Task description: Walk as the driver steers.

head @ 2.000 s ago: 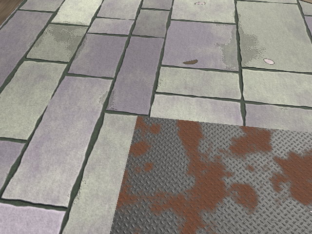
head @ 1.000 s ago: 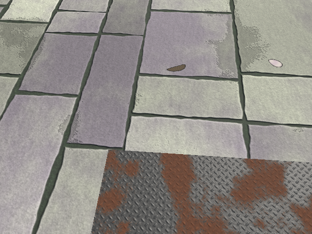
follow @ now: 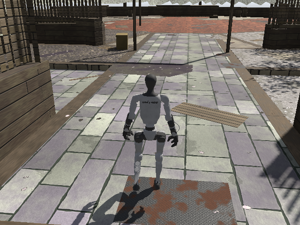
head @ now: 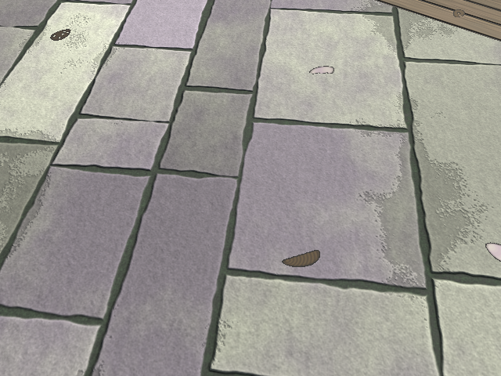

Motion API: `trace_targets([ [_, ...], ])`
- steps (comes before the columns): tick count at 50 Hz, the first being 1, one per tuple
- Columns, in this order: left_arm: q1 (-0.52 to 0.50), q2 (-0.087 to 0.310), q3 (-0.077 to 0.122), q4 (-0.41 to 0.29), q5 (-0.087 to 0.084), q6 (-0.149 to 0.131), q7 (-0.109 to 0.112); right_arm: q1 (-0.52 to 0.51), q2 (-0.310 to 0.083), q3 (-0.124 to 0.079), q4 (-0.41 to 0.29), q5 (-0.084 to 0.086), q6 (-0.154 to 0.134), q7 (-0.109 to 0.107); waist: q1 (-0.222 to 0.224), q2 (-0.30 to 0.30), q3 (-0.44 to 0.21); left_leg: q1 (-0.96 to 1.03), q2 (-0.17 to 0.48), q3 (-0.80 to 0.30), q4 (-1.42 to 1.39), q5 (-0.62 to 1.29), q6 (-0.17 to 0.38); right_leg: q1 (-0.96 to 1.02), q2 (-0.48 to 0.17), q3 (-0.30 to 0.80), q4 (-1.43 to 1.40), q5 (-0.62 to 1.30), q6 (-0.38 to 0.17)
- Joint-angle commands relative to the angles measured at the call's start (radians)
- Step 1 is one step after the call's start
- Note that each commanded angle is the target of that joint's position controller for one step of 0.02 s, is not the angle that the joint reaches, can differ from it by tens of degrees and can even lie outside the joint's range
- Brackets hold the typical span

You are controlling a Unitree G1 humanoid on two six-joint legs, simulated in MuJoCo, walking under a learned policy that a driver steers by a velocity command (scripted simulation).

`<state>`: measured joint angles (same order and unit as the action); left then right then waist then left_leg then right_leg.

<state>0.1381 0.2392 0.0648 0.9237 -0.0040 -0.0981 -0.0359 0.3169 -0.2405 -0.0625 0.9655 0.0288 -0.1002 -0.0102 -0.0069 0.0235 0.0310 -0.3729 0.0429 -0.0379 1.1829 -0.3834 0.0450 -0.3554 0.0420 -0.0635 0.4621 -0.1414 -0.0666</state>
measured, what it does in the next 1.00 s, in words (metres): walks ahead, turning right: left foot, then right foot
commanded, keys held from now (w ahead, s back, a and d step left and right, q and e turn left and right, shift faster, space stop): w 0.24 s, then w+e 0.08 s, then e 0.68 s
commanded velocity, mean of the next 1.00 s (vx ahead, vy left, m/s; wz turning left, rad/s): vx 0.27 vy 0.00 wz -0.32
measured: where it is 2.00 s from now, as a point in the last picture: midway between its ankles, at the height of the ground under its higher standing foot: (315, 336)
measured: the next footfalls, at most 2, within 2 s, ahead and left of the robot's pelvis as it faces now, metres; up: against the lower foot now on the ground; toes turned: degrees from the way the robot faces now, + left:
left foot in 0.42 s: +0.43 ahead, +0.15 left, +0.00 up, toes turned -2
right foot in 0.88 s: +0.37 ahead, -0.10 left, +0.00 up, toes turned -22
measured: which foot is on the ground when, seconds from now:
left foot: up 0.00-0.40, down 0.42-0.88, up 0.90-1.00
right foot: down 0.00-0.44, up 0.46-0.86, down 0.88-1.00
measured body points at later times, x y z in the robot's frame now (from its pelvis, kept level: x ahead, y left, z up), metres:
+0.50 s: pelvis +0.27 +0.05 -0.01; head +0.32 +0.05 +0.44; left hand +0.26 +0.32 -0.16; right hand +0.46 -0.21 -0.10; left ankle +0.38 +0.14 -0.74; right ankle +0.10 -0.08 -0.66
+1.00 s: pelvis +0.33 +0.00 +0.00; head +0.36 -0.04 +0.45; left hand +0.57 +0.23 -0.09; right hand +0.37 -0.32 -0.13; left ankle +0.37 +0.15 -0.66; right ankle +0.33 -0.09 -0.73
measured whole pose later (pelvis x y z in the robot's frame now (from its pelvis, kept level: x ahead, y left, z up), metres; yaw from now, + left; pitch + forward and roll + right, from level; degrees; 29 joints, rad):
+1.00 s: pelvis +0.33 +0.00 +0.00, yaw -23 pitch +2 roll +2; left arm 0.18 0.29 0.10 0.74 0.00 0.02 0.01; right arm 0.05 -0.31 -0.09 0.87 0.00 0.01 -0.03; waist 0.00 0.03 0.05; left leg -0.51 0.04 0.04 1.07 -0.49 -0.06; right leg -0.34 0.01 0.00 0.53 -0.22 -0.05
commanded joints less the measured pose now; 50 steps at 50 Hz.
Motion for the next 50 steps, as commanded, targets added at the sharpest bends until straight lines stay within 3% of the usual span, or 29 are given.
trace_targets([
  [1,0.055,0.075,0.011,-0.019,0.014,-0.014,0.0,0.01,-0.084,-0.031,-0.066,-0.008,-0.004,-0.009,0.001,-0.093,-0.088,-0.22,0.108,-0.047,-0.005,0.101,0.009,0.243,-0.274,0.329,-0.276,0.111,-0.169],
  [3,0.083,0.096,0.014,-0.002,0.007,-0.018,0.007,0.001,-0.06,-0.03,-0.07,-0.009,0.015,-0.012,-0.01,-0.092,-0.053,-0.232,0.121,-0.033,-0.074,0.127,-0.005,0.197,-0.265,0.272,-0.313,0.155,-0.178],
  [6,0.134,0.135,0.022,0.014,0.006,-0.013,0.028,-0.119,-0.067,-0.032,-0.111,-0.022,0.022,-0.012,0.011,-0.066,-0.01,-0.331,0.124,-0.019,-0.228,0.268,-0.037,0.216,-0.263,0.227,-0.342,0.218,-0.175],
  [11,0.211,0.141,0.016,0.037,-0.004,-0.002,0.04,-0.289,-0.041,-0.015,-0.156,-0.017,0.012,0.007,0.06,-0.077,0.025,-0.288,0.075,0.031,-0.518,0.494,-0.039,0.237,-0.212,0.129,-0.355,0.209,-0.126],
  [15,0.3,0.145,0.017,0.072,-0.014,0.016,0.042,-0.416,-0.048,-0.006,-0.206,-0.01,0.002,0.029,0.097,-0.07,0.065,-0.314,0.044,0.028,-0.634,0.456,-0.034,0.353,-0.255,0.168,-0.302,0.207,-0.134],
  [17,0.299,0.155,0.023,0.076,-0.015,0.029,0.05,-0.427,-0.065,-0.007,-0.222,-0.012,-0.011,0.04,0.077,-0.08,0.067,-0.286,0.026,0.016,-0.69,0.407,-0.021,0.398,-0.275,0.191,-0.234,0.296,-0.12],
  [19,0.272,0.174,0.031,0.066,-0.012,0.041,0.056,-0.335,-0.107,-0.023,-0.202,-0.025,-0.023,0.041,0.02,-0.119,-0.001,-0.119,-0.021,0.035,-0.725,0.386,0.002,0.408,-0.259,0.201,-0.11,0.52,-0.082],
  [20,0.242,0.167,0.027,0.051,-0.013,0.045,0.056,-0.208,-0.145,-0.041,-0.165,-0.035,-0.03,0.036,-0.045,-0.115,-0.081,0.067,-0.04,0.056,-0.76,0.478,0.027,0.375,-0.206,0.18,0.023,0.617,-0.048],
  [21,0.219,0.139,0.017,0.014,-0.002,0.042,0.056,-0.066,-0.21,-0.058,-0.138,-0.055,-0.035,0.027,-0.094,-0.068,-0.22,0.365,0.073,-0.023,-0.678,0.784,0.074,0.209,-0.136,0.147,0.246,0.449,-0.002],
  [22,0.31,0.041,-0.01,-0.002,0.012,0.03,0.055,0.027,-0.283,-0.068,-0.135,-0.075,-0.021,0.014,-0.078,0.172,-0.39,0.76,0.37,-0.309,-0.602,1.179,0.212,-0.151,0.015,0.072,0.642,-0.197,0.075],
  [23,0.397,0.054,-0.013,0.008,-0.004,0.019,0.05,0.033,-0.237,-0.046,-0.157,-0.061,-0.005,0.015,-0.068,0.247,-0.578,0.832,0.475,-0.484,-0.633,1.263,0.306,-0.215,0.047,0.219,0.854,-0.606,0.091],
  [24,0.338,0.138,0.014,-0.005,-0.04,0.024,0.052,-0.03,-0.199,-0.041,-0.168,-0.045,0.01,0.014,-0.062,0.176,-0.501,0.711,0.435,-0.405,-0.7,1.016,0.296,-0.286,-0.018,0.213,0.916,-0.544,0.097],
  [25,0.243,0.154,0.021,-0.026,-0.045,0.04,0.06,-0.11,-0.144,-0.025,-0.184,-0.038,0.018,0.005,-0.051,0.105,-0.338,0.553,0.369,-0.279,-0.742,0.873,0.241,-0.335,-0.072,0.15,0.882,-0.474,0.103],
  [26,0.21,0.136,0.026,-0.029,-0.034,0.061,0.067,-0.167,-0.106,-0.012,-0.179,-0.037,0.022,0.001,-0.022,0.06,-0.216,0.38,0.315,-0.183,-0.792,0.782,0.206,-0.315,-0.105,0.132,0.829,-0.416,0.113],
  [27,0.227,0.117,0.033,-0.028,-0.028,0.09,0.074,-0.214,-0.086,-0.004,-0.178,-0.044,0.022,0.001,0.016,0.083,-0.16,0.233,0.279,-0.108,-0.839,0.698,0.179,-0.233,-0.13,0.129,0.774,-0.381,0.116],
  [29,0.25,0.069,0.03,-0.048,-0.019,0.125,0.078,-0.262,-0.115,-0.015,-0.174,-0.067,0.023,0.005,0.052,0.107,-0.102,0.062,0.26,-0.025,-0.92,0.597,0.184,-0.128,-0.122,0.09,0.705,-0.316,0.118],
  [31,0.224,0.066,0.034,-0.083,-0.012,0.135,0.077,-0.272,-0.146,-0.026,-0.167,-0.067,0.021,-0.003,0.06,0.101,-0.101,0.05,0.276,0.016,-0.952,0.585,0.202,-0.124,-0.13,0.082,0.613,-0.244,0.112],
  [35,0.131,0.089,0.04,-0.137,-0.009,0.141,0.055,-0.298,-0.173,-0.034,-0.162,-0.048,0.04,-0.025,0.043,0.094,-0.125,0.086,0.281,0.1,-0.974,0.463,0.187,-0.07,-0.139,0.061,0.427,-0.086,0.092],
  [39,0.044,0.118,0.051,-0.193,-0.008,0.157,0.033,-0.273,-0.206,-0.044,-0.146,-0.028,0.068,-0.026,0.017,0.088,-0.099,0.164,0.312,0.112,-0.939,0.358,0.161,-0.061,-0.123,0.027,0.313,-0.138,0.071],
  [42,0.051,0.119,0.057,-0.211,-0.007,0.161,0.019,-0.274,-0.223,-0.051,-0.138,-0.008,0.088,-0.025,0.038,0.085,-0.093,0.208,0.309,0.133,-0.839,0.33,0.103,0.015,-0.09,-0.019,0.132,-0.108,0.032],
  [43,0.07,0.132,0.065,-0.206,-0.001,0.159,0.023,-0.237,-0.207,-0.05,-0.122,-0.004,0.093,-0.023,0.04,0.06,-0.098,0.191,0.279,0.157,-0.77,0.285,0.058,0.082,-0.067,-0.016,0.051,-0.036,0.007],
  [44,0.115,0.197,0.086,-0.201,0.001,0.155,0.036,-0.179,-0.17,-0.043,-0.103,-0.018,0.098,-0.017,0.037,-0.063,-0.105,0.116,0.205,0.224,-0.603,0.197,-0.018,0.192,-0.114,0.093,-0.053,0.194,-0.039],
  [45,0.144,0.319,0.11,-0.217,0.002,0.153,0.058,-0.196,-0.112,-0.026,-0.143,-0.064,0.095,-0.006,0.003,-0.363,-0.106,-0.189,0.053,0.3,-0.268,-0.213,-0.119,0.363,-0.354,0.434,-0.063,0.583,-0.171],
  [46,0.156,0.315,0.099,-0.234,0.03,0.13,0.049,-0.284,-0.13,-0.03,-0.177,-0.056,0.091,-0.012,0.06,-0.297,-0.163,-0.299,-0.026,0.105,-0.061,-0.328,-0.133,0.333,-0.429,0.572,-0.099,0.537,-0.315],
  [47,0.139,0.287,0.092,-0.235,0.03,0.106,0.041,-0.32,-0.16,-0.039,-0.182,-0.031,0.092,-0.015,0.061,-0.185,-0.162,-0.325,-0.012,0.033,0.012,-0.26,-0.116,0.328,-0.38,0.489,-0.109,0.495,-0.29],
  [48,0.087,0.27,0.088,-0.24,0.015,0.092,0.045,-0.305,-0.159,-0.041,-0.176,-0.02,0.093,-0.021,0.031,-0.148,-0.146,-0.344,0.002,0.009,0.002,-0.164,-0.1,0.316,-0.332,0.419,-0.104,0.436,-0.232],
  [49,0.042,0.236,0.078,-0.253,-0.001,0.09,0.051,-0.294,-0.167,-0.046,-0.159,-0.029,0.095,-0.031,0.016,-0.114,-0.145,-0.342,0.015,-0.007,-0.022,-0.104,-0.096,0.302,-0.305,0.388,-0.103,0.384,-0.189],
  [50,0.007,0.217,0.069,-0.261,-0.009,0.094,0.058,-0.287,-0.18,-0.052,-0.159,-0.036,0.096,-0.037,-0.001,-0.121,-0.14,-0.31,0.015,-0.014,-0.038,-0.061,-0.097,0.261,-0.288,0.366,-0.108,0.372,-0.173],
])
Velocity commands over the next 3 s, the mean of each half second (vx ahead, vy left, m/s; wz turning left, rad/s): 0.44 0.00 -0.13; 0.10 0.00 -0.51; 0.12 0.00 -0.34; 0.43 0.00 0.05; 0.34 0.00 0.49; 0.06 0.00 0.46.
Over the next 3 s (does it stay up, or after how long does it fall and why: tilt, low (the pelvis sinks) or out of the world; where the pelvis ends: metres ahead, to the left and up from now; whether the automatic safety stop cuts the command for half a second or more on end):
stays up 0.85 -0.28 0.01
